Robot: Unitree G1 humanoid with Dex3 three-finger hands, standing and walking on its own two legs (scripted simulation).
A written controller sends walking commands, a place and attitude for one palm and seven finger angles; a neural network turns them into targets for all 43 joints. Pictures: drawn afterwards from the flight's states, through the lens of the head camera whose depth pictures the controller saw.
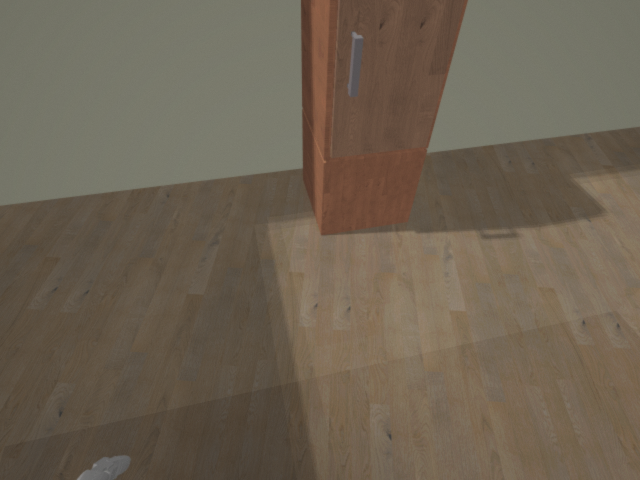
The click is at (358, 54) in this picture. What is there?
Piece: cupboard door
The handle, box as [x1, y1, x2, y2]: [347, 31, 363, 96]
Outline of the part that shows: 352,31 351,35 353,37 349,83 347,84 349,95 356,96 358,88 363,38 360,35 357,35 354,31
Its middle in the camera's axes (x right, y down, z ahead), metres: +0.09 -0.50 +1.12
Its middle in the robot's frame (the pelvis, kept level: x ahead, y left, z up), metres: +1.18 -0.04 +0.00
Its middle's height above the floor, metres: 0.76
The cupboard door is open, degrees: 0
